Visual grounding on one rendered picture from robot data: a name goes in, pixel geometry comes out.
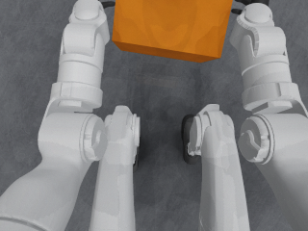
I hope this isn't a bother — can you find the robot left upper arm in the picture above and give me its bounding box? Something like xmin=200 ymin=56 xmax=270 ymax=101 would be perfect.
xmin=0 ymin=112 xmax=108 ymax=231

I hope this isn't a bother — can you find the robot right hand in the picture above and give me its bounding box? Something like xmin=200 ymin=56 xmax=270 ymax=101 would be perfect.
xmin=231 ymin=0 xmax=270 ymax=15

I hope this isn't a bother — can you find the left robot forearm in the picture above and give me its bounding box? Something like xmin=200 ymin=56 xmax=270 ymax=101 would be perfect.
xmin=38 ymin=0 xmax=110 ymax=151

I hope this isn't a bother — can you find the carton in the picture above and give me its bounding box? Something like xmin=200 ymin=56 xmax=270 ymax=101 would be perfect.
xmin=112 ymin=0 xmax=233 ymax=63

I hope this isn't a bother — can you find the robot right upper arm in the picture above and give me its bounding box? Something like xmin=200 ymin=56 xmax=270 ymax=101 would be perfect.
xmin=238 ymin=114 xmax=308 ymax=231

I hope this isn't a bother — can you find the robot thigh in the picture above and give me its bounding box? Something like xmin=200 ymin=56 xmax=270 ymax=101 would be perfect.
xmin=89 ymin=111 xmax=141 ymax=231
xmin=192 ymin=111 xmax=250 ymax=231

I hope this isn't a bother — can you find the right robot forearm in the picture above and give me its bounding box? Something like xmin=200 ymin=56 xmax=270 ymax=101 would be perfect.
xmin=229 ymin=3 xmax=308 ymax=118

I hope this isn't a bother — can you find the right robot thigh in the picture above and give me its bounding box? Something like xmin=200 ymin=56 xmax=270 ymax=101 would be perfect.
xmin=192 ymin=111 xmax=250 ymax=231

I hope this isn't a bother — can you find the left robot thigh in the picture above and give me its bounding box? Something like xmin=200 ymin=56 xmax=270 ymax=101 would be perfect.
xmin=89 ymin=111 xmax=141 ymax=231

